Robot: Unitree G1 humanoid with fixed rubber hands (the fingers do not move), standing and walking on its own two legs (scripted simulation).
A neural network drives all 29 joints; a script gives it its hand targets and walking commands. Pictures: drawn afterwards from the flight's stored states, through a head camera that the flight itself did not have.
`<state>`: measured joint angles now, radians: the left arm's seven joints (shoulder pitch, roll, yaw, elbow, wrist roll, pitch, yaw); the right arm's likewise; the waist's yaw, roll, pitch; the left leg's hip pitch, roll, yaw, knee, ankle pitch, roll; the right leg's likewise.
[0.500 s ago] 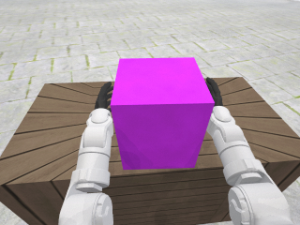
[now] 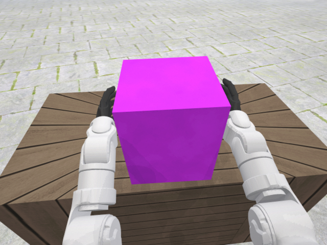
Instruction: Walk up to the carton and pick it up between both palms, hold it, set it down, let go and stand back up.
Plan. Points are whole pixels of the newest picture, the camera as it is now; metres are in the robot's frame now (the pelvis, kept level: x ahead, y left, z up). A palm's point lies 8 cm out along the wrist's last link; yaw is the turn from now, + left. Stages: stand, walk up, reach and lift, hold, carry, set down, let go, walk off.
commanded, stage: reach and lift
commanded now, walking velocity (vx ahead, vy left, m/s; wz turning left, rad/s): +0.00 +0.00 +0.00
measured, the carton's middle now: (168, 121) +0.39 -0.01 +0.15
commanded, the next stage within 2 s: hold in 0.40 s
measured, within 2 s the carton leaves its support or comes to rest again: neither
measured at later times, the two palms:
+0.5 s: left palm (104, 114) +0.37 +0.14 +0.19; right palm (231, 105) +0.38 -0.16 +0.20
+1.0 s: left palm (96, 112) +0.35 +0.15 +0.21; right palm (231, 99) +0.36 -0.15 +0.23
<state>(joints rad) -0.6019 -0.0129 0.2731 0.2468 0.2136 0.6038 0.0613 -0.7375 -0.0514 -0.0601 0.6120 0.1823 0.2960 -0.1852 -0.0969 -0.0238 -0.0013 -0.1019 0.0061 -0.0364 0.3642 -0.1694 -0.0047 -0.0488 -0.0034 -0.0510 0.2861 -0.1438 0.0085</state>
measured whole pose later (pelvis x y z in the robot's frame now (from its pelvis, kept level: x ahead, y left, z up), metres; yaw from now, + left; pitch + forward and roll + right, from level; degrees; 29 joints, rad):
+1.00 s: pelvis -0.01 -0.01 +0.00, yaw +0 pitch -7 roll -1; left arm -0.64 0.00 0.31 0.15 0.24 0.75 0.02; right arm -0.81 -0.05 -0.05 0.56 0.22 0.43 -0.22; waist -0.08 -0.03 -0.02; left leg -0.08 0.01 -0.04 0.37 -0.16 -0.01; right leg -0.03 0.01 -0.05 0.30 -0.15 0.00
